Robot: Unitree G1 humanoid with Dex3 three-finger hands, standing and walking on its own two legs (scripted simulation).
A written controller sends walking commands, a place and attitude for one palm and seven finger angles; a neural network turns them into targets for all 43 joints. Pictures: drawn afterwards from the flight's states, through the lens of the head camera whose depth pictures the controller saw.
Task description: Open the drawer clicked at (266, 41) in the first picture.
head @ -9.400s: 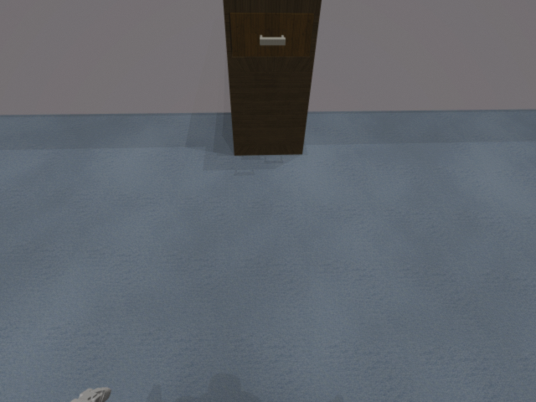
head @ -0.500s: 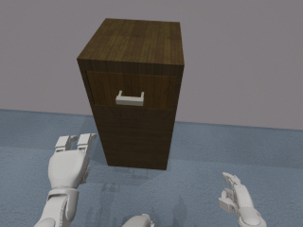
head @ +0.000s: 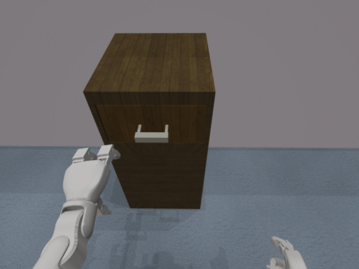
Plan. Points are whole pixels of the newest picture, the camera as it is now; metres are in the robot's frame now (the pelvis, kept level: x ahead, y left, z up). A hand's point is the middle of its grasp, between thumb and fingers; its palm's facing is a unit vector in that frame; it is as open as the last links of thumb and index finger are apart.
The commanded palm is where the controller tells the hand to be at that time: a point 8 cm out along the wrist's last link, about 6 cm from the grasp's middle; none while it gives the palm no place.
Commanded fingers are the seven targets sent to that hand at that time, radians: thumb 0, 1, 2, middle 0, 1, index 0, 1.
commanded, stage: raise the hand with hooked fingers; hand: left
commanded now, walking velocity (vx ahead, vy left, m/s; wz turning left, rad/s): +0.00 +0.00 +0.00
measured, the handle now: (152, 132) +0.55 +0.18 -0.06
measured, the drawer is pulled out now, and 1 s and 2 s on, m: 0.00 0.00 0.00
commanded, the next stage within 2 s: move the hooked fingers above the handle in 0.74 s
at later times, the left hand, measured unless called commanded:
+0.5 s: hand (106, 140) +0.36 +0.24 +0.09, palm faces +0.00 -0.12 -0.99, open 13.8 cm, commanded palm +0.33 +0.23 +0.15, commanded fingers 0.00 -0.50 0.30 -0.30 -1.20 -0.30 -1.20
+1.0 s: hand (133, 144) +0.37 +0.17 +0.07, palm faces -0.02 -0.10 -0.99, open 13.8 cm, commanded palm +0.36 +0.19 +0.14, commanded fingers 0.00 -0.50 0.30 -0.30 -1.20 -0.30 -1.20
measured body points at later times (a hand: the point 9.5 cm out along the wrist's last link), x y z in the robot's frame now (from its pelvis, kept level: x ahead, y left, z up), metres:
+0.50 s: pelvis +0.06 -0.02 +0.02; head +0.09 -0.04 +0.47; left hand +0.36 +0.24 +0.14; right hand +0.26 -0.23 -0.09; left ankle +0.06 +0.02 -0.71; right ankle +0.03 -0.15 -0.71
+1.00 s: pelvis +0.07 -0.07 +0.02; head +0.09 -0.10 +0.46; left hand +0.37 +0.18 +0.13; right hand +0.26 -0.30 -0.10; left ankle +0.06 +0.02 -0.71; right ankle +0.03 -0.15 -0.71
